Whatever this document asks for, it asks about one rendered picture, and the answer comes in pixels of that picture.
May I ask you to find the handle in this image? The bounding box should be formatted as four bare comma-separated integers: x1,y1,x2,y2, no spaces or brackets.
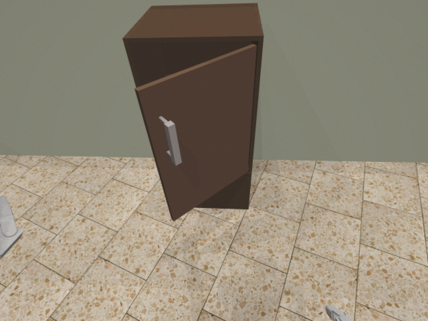
158,116,182,166

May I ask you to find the left robot hand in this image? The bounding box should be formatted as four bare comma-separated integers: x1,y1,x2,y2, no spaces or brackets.
0,195,23,259

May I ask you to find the right robot hand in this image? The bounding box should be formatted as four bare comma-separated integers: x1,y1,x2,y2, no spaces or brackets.
326,304,353,321

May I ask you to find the cupboard door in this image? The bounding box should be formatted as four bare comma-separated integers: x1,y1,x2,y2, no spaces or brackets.
135,44,257,221

